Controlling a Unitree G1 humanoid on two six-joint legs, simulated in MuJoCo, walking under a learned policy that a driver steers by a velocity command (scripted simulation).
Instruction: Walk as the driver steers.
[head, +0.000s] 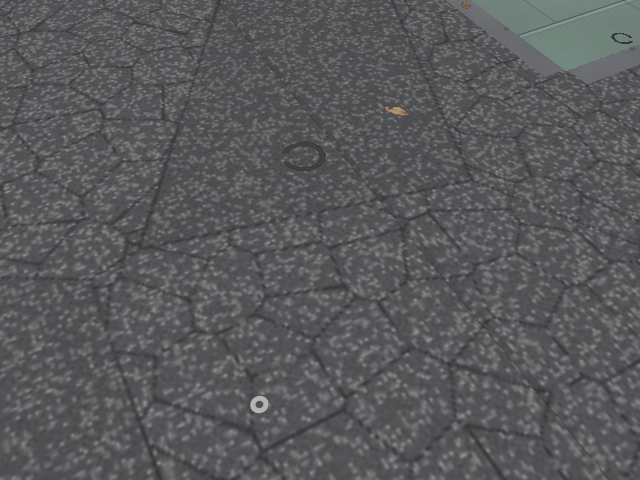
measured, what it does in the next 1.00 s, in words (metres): walks ahead: right foot, then left foot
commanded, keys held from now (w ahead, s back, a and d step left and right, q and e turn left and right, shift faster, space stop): w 1.00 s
